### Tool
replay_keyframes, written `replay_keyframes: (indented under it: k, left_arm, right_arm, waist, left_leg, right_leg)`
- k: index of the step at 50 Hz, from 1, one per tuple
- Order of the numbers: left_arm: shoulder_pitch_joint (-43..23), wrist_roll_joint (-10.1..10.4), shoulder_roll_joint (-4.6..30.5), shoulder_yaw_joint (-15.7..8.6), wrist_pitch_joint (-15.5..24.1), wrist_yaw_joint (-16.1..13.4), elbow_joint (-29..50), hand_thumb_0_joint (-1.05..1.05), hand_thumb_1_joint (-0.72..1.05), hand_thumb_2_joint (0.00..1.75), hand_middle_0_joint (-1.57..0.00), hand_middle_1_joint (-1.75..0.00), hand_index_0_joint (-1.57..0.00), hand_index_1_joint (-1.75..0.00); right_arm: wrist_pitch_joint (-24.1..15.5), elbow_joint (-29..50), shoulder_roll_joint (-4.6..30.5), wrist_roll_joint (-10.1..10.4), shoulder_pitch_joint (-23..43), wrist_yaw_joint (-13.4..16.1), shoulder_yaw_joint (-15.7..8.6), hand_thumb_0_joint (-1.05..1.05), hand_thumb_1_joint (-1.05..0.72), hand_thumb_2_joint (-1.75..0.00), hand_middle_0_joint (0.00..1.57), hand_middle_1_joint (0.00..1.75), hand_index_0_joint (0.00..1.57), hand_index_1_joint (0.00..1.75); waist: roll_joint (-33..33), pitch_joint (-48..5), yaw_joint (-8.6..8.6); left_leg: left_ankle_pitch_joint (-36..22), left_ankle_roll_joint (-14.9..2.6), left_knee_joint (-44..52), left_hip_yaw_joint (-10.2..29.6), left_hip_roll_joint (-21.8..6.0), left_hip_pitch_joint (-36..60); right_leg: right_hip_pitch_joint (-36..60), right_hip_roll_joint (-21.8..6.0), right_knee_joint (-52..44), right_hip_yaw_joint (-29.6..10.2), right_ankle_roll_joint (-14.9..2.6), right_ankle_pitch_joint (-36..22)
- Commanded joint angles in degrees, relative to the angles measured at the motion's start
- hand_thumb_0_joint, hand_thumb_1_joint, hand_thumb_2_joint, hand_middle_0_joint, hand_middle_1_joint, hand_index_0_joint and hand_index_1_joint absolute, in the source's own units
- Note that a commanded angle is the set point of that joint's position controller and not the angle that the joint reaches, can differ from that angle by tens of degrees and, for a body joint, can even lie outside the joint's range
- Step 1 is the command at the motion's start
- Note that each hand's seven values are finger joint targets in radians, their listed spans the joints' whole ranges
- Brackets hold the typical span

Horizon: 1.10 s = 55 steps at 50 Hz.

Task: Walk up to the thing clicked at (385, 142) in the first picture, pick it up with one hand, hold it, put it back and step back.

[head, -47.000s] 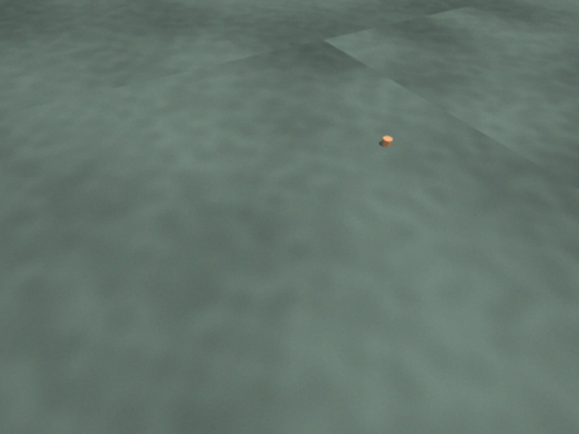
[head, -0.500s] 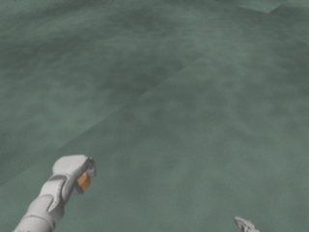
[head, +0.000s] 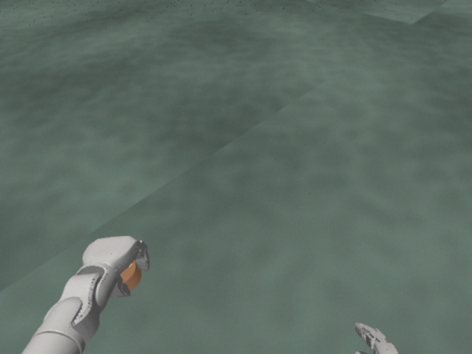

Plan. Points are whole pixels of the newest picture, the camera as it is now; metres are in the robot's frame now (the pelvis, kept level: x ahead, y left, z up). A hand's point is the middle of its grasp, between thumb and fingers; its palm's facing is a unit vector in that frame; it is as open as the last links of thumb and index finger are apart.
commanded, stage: hold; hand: left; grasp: from above
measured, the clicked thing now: (123, 274) +0.31 +0.22 -0.07
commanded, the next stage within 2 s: crouch in 0.48 s
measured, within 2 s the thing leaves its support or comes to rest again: neither
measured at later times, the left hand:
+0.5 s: hand (118, 273) +0.30 +0.22 -0.03, palm faces -0.44 -0.06 -0.89, open 7.0 cm
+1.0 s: hand (127, 292) +0.30 +0.23 -0.13, palm faces -0.45 +0.03 -0.89, open 6.9 cm
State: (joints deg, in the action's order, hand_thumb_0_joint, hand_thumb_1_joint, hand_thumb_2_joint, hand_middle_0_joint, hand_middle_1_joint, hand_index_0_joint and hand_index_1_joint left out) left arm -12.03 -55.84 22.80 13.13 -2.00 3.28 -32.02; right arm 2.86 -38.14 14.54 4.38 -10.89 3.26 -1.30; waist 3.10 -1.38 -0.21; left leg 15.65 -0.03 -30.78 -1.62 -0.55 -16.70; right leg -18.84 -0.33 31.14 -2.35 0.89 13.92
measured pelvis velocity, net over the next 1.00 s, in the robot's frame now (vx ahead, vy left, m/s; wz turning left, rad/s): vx -0.02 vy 0.00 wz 0.03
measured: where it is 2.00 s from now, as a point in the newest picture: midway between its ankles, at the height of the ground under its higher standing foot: outside the picture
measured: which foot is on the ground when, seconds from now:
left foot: down 0.00-1.00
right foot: down 0.00-1.00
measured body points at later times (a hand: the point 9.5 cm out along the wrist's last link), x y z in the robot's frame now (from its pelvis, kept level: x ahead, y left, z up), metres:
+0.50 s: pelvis +0.01 +0.00 +0.00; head +0.02 -0.02 +0.45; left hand +0.32 +0.22 +0.02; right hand +0.16 -0.25 -0.11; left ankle +0.00 +0.12 -0.73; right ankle +0.03 -0.13 -0.73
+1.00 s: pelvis -0.02 +0.00 -0.04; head +0.05 +0.01 +0.40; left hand +0.32 +0.23 -0.08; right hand +0.12 -0.27 -0.15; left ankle +0.00 +0.12 -0.73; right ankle +0.03 -0.13 -0.73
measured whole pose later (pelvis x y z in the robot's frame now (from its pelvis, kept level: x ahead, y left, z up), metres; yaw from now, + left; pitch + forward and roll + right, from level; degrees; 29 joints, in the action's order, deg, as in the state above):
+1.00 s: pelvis -0.02 +0.00 -0.04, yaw +2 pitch +12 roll +0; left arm -23.7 -65.0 22.6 11.5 4.2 -11.7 -53.9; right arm 3.7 -37.9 15.1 1.5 -11.0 1.1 -2.9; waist -0.3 -4.7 2.2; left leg 22.2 0.3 -51.1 0.5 -0.5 -41.2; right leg -41.9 -0.3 49.7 -0.5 0.9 20.2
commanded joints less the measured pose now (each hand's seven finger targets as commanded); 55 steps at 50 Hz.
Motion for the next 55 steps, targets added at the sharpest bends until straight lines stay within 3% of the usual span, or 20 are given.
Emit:
replay_keyframes:
  k: [1,5,10,15,17,20,21,24,25,28,29,30,33,37,41,43,47,49,53,55]
  left_arm:
    - [-19.3,-0.4,11.3,-5.9,0.1,-2.3,11.3,0.0,0.7,0.39,-0.91,-0.69,-1.01,-0.59]
    - [-17.9,-0.5,11.7,-6.6,0.0,-2.3,9.7,0.0,0.71,0.41,-0.91,-0.69,-1.01,-0.59]
    - [-18.0,-0.4,10.6,-5.3,0.2,-2.1,10.7,0.0,0.71,0.38,-0.91,-0.69,-1.01,-0.59]
    - [-20.2,-0.9,12.2,-7.1,0.4,-2.8,10.2,0.0,0.72,0.4,-0.92,-0.7,-1.02,-0.6]
    - [-18.1,-0.6,10.2,-5.3,0.4,-2.7,9.6,0.0,0.74,0.41,-0.94,-0.68,-1.04,-0.58]
    - [-18.2,-0.6,11.2,-6.2,0.3,-2.8,8.9,0.0,0.73,0.41,-0.95,-0.69,-1.04,-0.59]
    - [-19.0,-0.5,10.4,-5.3,0.4,-2.7,9.7,0.0,0.74,0.44,-0.95,-0.68,-1.04,-0.59]
    - [-17.9,-0.6,11.7,-6.7,0.3,-2.9,8.3,0.0,0.73,0.42,-0.94,-0.68,-1.04,-0.59]
    - [-18.5,-0.4,10.4,-5.2,0.5,-2.7,9.9,0.0,0.74,0.41,-0.95,-0.67,-1.04,-0.57]
    - [-17.8,-0.5,11.4,-6.3,0.5,-2.8,8.4,0.0,0.74,0.4,-0.94,-0.68,-1.04,-0.58]
    - [-17.6,-0.6,10.3,-5.4,0.5,-2.7,8.6,0.0,0.78,0.33,-0.97,-0.69,-1.08,-0.58]
    - [-17.7,-0.6,10.5,-5.7,0.6,-2.6,9.8,0.0,0.7,0.37,-0.89,-0.63,-1.0,-0.54]
    - [-16.7,-0.6,10.0,-5.3,1.0,-3.0,8.1,0.0,0.67,0.4,-0.92,-0.64,-1.0,-0.56]
    - [-15.3,-2.1,9.2,-5.9,2.3,-5.5,1.6,0.0,0.67,0.4,-0.92,-0.63,-1.0,-0.55]
    - [-21.6,-4.5,9.8,-6.4,4.6,-10.4,-3.8,0.0,0.67,0.42,-0.92,-0.65,-1.0,-0.57]
    - [-23.9,-6.2,10.4,-7.0,5.3,-13.4,-7.7,0.0,0.69,0.38,-0.94,-0.64,-1.02,-0.56]
    - [-30.6,-9.6,8.4,-5.5,6.5,-18.5,-13.9,0.0,0.67,0.39,-0.92,-0.68,-1.01,-0.59]
    - [-34.4,-10.6,9.8,-6.3,7.1,-20.6,-16.4,0.0,0.66,0.41,-0.91,-0.68,-0.99,-0.6]
    - [-40.5,-11.9,10.8,-6.8,6.3,-23.4,-22.5,0.0,0.65,0.42,-0.89,-0.72,-0.98,-0.63]
    - [-41.7,-11.3,11.0,-7.5,5.5,-24.2,-26.4,0.0,0.65,0.43,-0.89,-0.73,-0.98,-0.63]
  right_arm:
    - [-2.8,8.0,6.9,-0.3,5.2,0.5,-2.0,0.0,-0.9,-0.9,0.2,0.3,0.2,0.3]
    - [-2.4,7.9,6.8,-0.2,5.3,0.5,-2.1,0.0,-0.9,-0.9,0.2,0.3,0.2,0.3]
    - [-2.1,8.1,6.9,-0.1,5.1,0.4,-2.3,0.0,-0.9,-0.9,0.2,0.3,0.2,0.3]
    - [-1.9,7.9,6.8,-0.2,4.9,0.5,-2.3,0.0,-0.9,-0.9,0.2,0.3,0.2,0.3]
    - [-1.8,8.1,7.0,-0.1,5.0,0.4,-2.3,0.0,-0.9,-0.9,0.2,0.3,0.2,0.3]
    - [-1.5,7.7,7.1,-0.2,4.7,0.4,-2.5,0.0,-0.9,-0.9,0.2,0.3,0.2,0.3]
    - [-1.4,8.0,7.2,-0.3,4.6,0.3,-2.6,0.0,-0.9,-0.9,0.2,0.3,0.2,0.3]
    - [-1.2,8.0,7.2,-0.2,4.6,0.4,-2.5,0.0,-0.9,-0.9,0.2,0.3,0.2,0.3]
    - [-1.2,8.2,7.2,-0.1,4.6,0.3,-2.6,0.0,-0.9,-0.9,0.2,0.3,0.2,0.3]
    - [-1.2,8.2,7.3,-0.1,4.7,0.4,-2.5,0.0,-0.9,-0.9,0.2,0.3,0.2,0.3]
    - [-1.1,8.5,6.9,-0.2,5.2,0.3,-2.5,0.0,-0.92,-0.91,0.2,0.3,0.2,0.3]
    - [-1.1,8.5,7.1,-0.2,4.7,0.3,-2.6,0.0,-0.88,-0.89,0.2,0.3,0.2,0.3]
    - [-1.0,8.6,7.1,-0.1,4.7,0.4,-2.5,0.0,-0.89,-0.9,0.2,0.3,0.2,0.3]
    - [-0.7,7.9,6.9,-0.6,3.8,0.3,-2.4,0.0,-0.89,-0.9,0.2,0.3,0.2,0.3]
    - [-0.3,6.4,7.2,-1.6,2.4,-0.2,-2.8,0.0,-0.89,-0.9,0.2,0.3,0.2,0.3]
    - [-0.4,5.5,7.5,-2.2,1.2,-0.6,-3.3,0.0,-0.9,-0.9,0.2,0.3,0.2,0.3]
    - [-0.8,4.3,7.8,-3.4,-2.2,-1.6,-4.4,0.0,-0.9,-0.9,0.2,0.3,0.2,0.3]
    - [-1.0,4.1,8.4,-3.8,-3.4,-2.1,-4.8,0.0,-0.9,-0.9,0.2,0.3,0.2,0.3]
    - [-1.3,3.3,9.6,-4.2,-5.9,-2.2,-5.4,0.0,-0.9,-0.9,0.2,0.3,0.2,0.3]
    - [-2.0,2.4,9.8,-4.7,-6.4,-2.1,-5.4,0.0,-0.9,-0.9,0.2,0.3,0.2,0.3]
  waist:
    - [-3.0,-13.2,-0.02]
    - [-2.0,-12.4,-0.58]
    - [-2.1,-13.2,-0.44]
    - [-1.8,-13.4,-0.55]
    - [-2.2,-13.0,-0.28]
    - [-2.1,-13.4,-0.7]
    - [-2.0,-13.5,-0.05]
    - [-2.0,-12.8,-0.79]
    - [-1.6,-13.2,-0.51]
    - [-2.0,-12.0,-0.94]
    - [-1.6,-12.2,-0.85]
    - [-2.2,-13.0,-0.81]
    - [-3.6,-11.4,-0.19]
    - [-6.8,-7.7,0.6]
    - [-5.9,-9.2,2.05]
    - [-4.7,-11.7,2.45]
    - [-2.8,-20.2,4.23]
    - [-1.4,-23.1,4.63]
    - [0.8,-27.7,5.94]
    - [0.6,-29.4,6.37]
  left_leg:
    - [-10.5,-1.12,4.5,-0.2,1.8,5.9]
    - [-11.7,-0.91,5.0,-0.2,1.8,6.1]
    - [-13.4,-0.76,5.5,0.0,1.5,7.0]
    - [-13.8,-0.85,5.5,-0.1,1.7,7.3]
    - [-14.1,-0.84,5.7,-0.2,1.7,7.7]
    - [-15.9,-0.74,5.7,-0.1,1.5,8.2]
    - [-15.4,-0.75,5.8,-0.2,1.5,8.6]
    - [-15.6,-0.67,6.2,0.0,1.4,8.0]
    - [-15.4,-0.58,6.3,-0.1,1.3,8.5]
    - [-14.6,-0.6,6.7,0.0,1.3,7.8]
    - [-14.0,-0.69,6.7,-0.1,1.5,7.9]
    - [-14.5,-0.83,6.4,-0.3,1.6,8.2]
    - [-13.8,-0.99,6.4,-0.4,1.6,7.5]
    - [-10.5,-1.23,5.0,-0.3,1.9,4.2]
    - [-8.8,-1.04,-1.0,-0.2,2.2,-1.8]
    - [-7.2,-0.67,-6.0,-0.2,2.2,-6.1]
    - [-5.9,-0.24,-19.1,0.1,2.1,-17.3]
    - [-4.6,-0.36,-24.9,0.2,1.9,-23.3]
    - [0.4,-0.25,-31.3,0.9,1.8,-31.4]
    - [2.0,-0.39,-34.5,1.8,1.6,-36.3]
  right_leg:
    - [5.1,1.9,-5.4,1.1,-1.11,-7.8]
    - [5.6,2.0,-5.5,1.4,-1.33,-8.6]
    - [6.1,2.2,-5.5,1.5,-1.61,-9.9]
    - [6.4,2.1,-5.9,1.5,-1.46,-10.5]
    - [6.6,2.0,-5.9,1.4,-1.59,-10.8]
    - [7.1,2.1,-5.9,1.7,-1.62,-12.3]
    - [7.2,2.0,-6.0,1.6,-1.66,-12.1]
    - [7.1,2.2,-6.2,1.9,-1.74,-11.9]
    - [7.2,2.2,-6.1,1.9,-1.86,-11.6]
    - [7.2,2.2,-6.6,1.9,-1.85,-10.7]
    - [7.1,2.0,-6.7,1.8,-1.75,-10.5]
    - [7.3,1.9,-6.8,1.7,-1.67,-11.0]
    - [6.2,1.9,-6.9,1.6,-1.56,-10.5]
    - [3.4,1.6,-6.7,1.7,-1.29,-7.6]
    - [-2.9,1.3,-1.2,1.7,-1.31,-6.6]
    - [-6.9,1.4,3.4,1.8,-1.46,-5.1]
    - [-17.9,1.4,15.8,1.7,-1.72,-4.6]
    - [-24.5,1.6,21.1,1.8,-1.89,-3.2]
    - [-33.9,2.0,28.3,2.7,-2.34,1.6]
    - [-38.1,2.1,32.3,3.3,-2.39,3.1]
